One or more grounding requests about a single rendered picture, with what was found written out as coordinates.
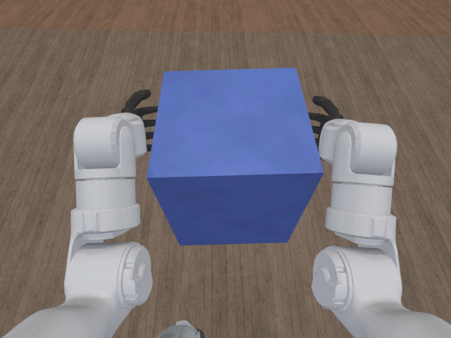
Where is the robot right upper arm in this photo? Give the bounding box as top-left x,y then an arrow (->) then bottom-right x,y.
311,246 -> 451,338

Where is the robot left upper arm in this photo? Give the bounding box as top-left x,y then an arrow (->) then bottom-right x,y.
2,242 -> 153,338

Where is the carton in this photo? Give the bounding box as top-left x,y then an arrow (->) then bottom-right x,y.
147,68 -> 324,246

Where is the robot right forearm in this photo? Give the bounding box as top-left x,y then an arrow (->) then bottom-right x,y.
319,119 -> 402,297

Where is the robot right hand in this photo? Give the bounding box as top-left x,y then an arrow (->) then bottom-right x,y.
308,96 -> 343,160

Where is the robot left forearm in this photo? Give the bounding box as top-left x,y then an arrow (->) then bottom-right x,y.
64,113 -> 147,295

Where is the robot left hand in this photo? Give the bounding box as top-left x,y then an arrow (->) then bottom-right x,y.
121,89 -> 158,151

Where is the left robot shin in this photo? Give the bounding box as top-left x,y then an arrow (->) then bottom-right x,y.
176,320 -> 194,329

